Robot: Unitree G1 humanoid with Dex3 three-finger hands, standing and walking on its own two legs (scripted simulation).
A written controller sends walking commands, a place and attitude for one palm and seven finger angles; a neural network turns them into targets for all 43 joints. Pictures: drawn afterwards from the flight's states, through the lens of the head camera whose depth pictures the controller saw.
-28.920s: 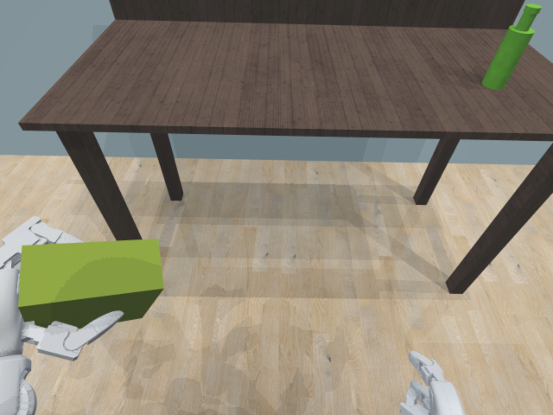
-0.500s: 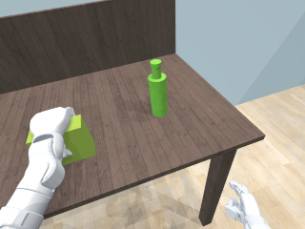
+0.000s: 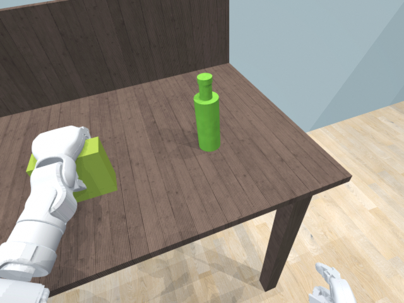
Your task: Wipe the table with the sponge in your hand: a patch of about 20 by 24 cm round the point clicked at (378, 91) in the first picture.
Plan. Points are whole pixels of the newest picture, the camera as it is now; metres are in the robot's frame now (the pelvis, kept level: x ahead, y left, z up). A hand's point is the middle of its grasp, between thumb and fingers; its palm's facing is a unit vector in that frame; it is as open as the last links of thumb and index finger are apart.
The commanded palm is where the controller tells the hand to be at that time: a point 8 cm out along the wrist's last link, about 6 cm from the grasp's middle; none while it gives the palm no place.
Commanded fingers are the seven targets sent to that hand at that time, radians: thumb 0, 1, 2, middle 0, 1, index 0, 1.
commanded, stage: wipe forward along the middle lane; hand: left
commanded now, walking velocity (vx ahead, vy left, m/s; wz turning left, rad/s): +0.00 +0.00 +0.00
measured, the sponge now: (80, 179) +0.33 +0.31 +0.09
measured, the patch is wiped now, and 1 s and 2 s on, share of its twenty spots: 1.00 1.00 1.00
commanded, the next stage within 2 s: slide back across to the first lane in 0.38 s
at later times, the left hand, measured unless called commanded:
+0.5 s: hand (76, 145) +0.39 +0.33 +0.13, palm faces -0.07 -0.02 -1.00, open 9.9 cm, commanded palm +0.37 +0.32 +0.17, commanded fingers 0.00 0.10 1.30 -1.20 -1.60 -1.20 -1.60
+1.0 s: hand (42, 155) +0.36 +0.38 +0.13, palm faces -0.05 -0.05 -1.00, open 9.9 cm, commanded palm +0.33 +0.37 +0.19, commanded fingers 0.00 0.10 1.30 -1.20 -1.60 -1.20 -1.60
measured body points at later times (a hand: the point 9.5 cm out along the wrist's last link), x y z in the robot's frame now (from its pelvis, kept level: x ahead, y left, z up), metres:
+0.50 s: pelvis +0.01 +0.02 +0.00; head +0.01 -0.01 +0.45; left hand +0.39 +0.32 +0.18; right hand +0.16 -0.24 -0.12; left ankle +0.02 +0.13 -0.74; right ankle +0.01 -0.07 -0.74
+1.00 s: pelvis +0.03 +0.03 +0.00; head +0.04 +0.01 +0.45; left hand +0.36 +0.38 +0.19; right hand +0.23 -0.21 -0.10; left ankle +0.02 +0.13 -0.74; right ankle +0.01 -0.07 -0.74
